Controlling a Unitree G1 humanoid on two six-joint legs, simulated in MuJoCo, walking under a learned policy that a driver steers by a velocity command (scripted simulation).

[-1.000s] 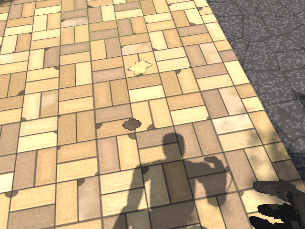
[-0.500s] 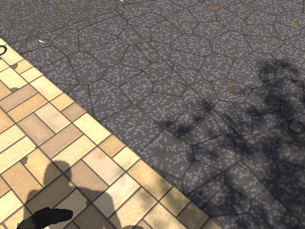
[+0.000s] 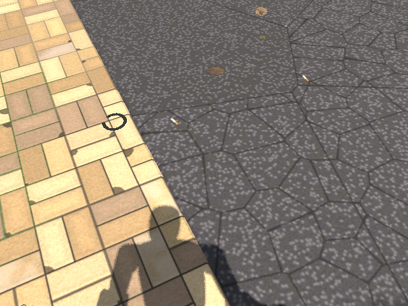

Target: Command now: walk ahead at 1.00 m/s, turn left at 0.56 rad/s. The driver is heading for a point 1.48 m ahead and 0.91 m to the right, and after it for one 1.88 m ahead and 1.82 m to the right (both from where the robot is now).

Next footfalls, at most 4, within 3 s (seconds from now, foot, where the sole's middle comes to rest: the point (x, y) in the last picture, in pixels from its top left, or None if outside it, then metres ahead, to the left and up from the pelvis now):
0.36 right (246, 276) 0.57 -0.11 -0.74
0.76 left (214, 169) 1.02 -0.04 -0.74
1.20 right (304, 126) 1.23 -0.45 -0.74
1.60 left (344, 72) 1.58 -0.72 -0.74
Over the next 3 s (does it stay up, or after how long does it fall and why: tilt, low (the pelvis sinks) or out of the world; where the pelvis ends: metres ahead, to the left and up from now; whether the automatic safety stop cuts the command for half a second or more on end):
stays up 1.72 -1.80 0.02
